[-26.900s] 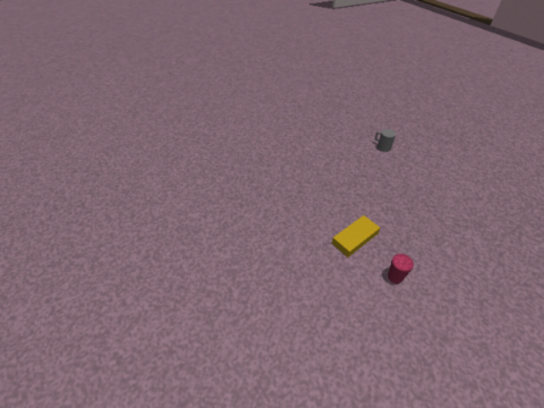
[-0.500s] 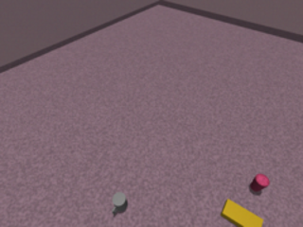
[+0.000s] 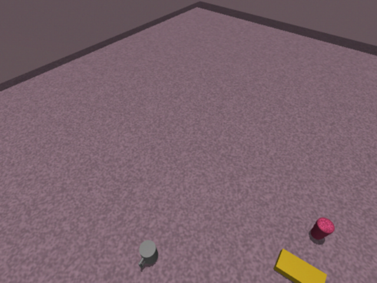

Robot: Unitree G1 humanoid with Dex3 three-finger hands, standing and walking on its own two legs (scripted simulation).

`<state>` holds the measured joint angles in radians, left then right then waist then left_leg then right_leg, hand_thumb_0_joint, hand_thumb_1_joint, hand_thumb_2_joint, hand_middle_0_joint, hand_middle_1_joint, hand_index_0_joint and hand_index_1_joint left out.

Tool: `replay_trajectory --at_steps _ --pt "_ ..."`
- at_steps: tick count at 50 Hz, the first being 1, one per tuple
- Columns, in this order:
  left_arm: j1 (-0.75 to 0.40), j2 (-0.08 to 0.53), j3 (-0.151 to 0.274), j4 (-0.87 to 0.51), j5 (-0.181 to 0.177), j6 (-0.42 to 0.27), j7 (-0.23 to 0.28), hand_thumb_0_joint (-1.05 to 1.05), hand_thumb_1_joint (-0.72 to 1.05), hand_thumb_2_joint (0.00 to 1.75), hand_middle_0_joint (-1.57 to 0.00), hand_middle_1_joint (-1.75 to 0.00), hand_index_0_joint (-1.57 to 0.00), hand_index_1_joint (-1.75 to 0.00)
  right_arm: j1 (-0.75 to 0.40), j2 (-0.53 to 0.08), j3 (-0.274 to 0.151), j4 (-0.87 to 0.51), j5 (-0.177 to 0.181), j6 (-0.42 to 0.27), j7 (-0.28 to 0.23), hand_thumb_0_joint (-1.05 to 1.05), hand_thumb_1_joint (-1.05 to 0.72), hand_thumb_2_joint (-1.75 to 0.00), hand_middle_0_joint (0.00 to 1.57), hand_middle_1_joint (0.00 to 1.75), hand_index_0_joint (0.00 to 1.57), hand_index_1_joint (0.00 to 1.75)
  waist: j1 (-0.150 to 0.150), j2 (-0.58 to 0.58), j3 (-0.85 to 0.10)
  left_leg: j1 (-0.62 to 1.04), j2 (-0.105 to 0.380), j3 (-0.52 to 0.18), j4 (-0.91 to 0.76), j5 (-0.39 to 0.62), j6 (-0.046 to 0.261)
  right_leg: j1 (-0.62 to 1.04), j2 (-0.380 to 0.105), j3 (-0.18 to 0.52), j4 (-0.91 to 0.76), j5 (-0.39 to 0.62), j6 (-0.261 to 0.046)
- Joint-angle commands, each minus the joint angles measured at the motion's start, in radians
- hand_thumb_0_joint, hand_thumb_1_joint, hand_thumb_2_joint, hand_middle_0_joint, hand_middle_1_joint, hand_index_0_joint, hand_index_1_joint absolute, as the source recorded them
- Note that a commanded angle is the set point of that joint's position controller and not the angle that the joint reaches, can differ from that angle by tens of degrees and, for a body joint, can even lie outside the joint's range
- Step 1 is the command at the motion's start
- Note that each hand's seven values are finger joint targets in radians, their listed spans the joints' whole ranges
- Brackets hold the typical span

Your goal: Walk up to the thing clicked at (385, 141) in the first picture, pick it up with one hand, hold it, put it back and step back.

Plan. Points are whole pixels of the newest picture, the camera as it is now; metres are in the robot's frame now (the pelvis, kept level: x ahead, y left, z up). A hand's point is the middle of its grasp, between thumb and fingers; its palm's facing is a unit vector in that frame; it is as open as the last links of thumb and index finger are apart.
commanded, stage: stand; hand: left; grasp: from above
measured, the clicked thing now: (146, 255) +0.42 +0.23 -0.73
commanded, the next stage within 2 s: rise first in 0.72 s
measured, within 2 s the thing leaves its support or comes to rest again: neither
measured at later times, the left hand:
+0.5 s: hand out of the picture +0.07 +0.26 -0.16, palm faces -0.01 -0.94 -0.34, open 7.3 cm
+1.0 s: hand out of the picture +0.13 +0.25 -0.16, palm faces +0.04 -0.95 -0.32, open 8.3 cm
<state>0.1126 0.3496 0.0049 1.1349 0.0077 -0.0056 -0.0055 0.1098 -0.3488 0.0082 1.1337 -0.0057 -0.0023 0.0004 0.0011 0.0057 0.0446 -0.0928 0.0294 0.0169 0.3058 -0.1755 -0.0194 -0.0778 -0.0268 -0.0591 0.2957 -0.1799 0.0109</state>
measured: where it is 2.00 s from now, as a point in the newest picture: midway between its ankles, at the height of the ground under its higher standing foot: outside the picture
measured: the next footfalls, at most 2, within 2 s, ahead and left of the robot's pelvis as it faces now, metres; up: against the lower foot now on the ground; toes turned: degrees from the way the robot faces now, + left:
none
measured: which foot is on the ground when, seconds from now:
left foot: down 0.00-1.00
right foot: down 0.00-1.00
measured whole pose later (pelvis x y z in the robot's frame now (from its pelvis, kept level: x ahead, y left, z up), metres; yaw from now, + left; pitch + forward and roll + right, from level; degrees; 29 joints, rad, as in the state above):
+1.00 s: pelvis -0.01 +0.00 -0.01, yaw +0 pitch +4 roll +0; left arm -0.04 0.34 0.11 1.07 0.02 -0.02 -0.01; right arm 0.18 -0.28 0.00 0.86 0.04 -0.03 -0.04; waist -0.01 -0.01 0.06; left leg -0.32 0.03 0.01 0.49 -0.23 -0.01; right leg -0.31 -0.03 -0.06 0.48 -0.24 0.01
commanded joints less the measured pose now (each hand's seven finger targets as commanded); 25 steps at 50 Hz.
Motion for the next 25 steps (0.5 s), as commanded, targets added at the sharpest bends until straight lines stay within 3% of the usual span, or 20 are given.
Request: replay_trajectory --at_steps 1,19,25 --pt "-0.033 0.216 0.039 -0.053 0.002 -0.025 0.014 0.0 0.9 0.9 -0.2 -0.3 -0.2 -0.3 -0.044 -0.214 -0.037 -0.059 -0.004 -0.027 -0.009 0.0 -0.9 -0.9 0.2 0.3 0.2 0.3 0.002 0.003 -0.067 -0.003 0.11 -0.089 -0.041 0.16 0.032 0.009 -0.127 0.098 -0.041 0.15 -0.026" --pt "-0.025 0.215 0.041 -0.052 0.003 -0.02 0.012 0.0 0.9 0.9 -0.2 -0.3 -0.2 -0.3 -0.034 -0.213 -0.036 -0.059 -0.005 -0.026 -0.01 0.0 -0.9 -0.9 0.2 0.3 0.2 0.3 0.001 0.009 -0.056 -0.022 0.108 -0.091 -0.05 0.125 0.032 0.005 -0.124 0.097 -0.042 0.11 -0.026" --pt "-0.024 0.214 0.039 -0.056 0.005 -0.022 0.012 0.0 0.9 0.9 -0.2 -0.3 -0.2 -0.3 -0.036 -0.216 -0.038 -0.06 -0.005 -0.029 -0.01 0.0 -0.9 -0.9 0.2 0.3 0.2 0.3 0.003 0.0 -0.072 -0.002 0.114 -0.092 -0.04 0.162 0.037 0.009 -0.128 0.1 -0.041 0.136 -0.025"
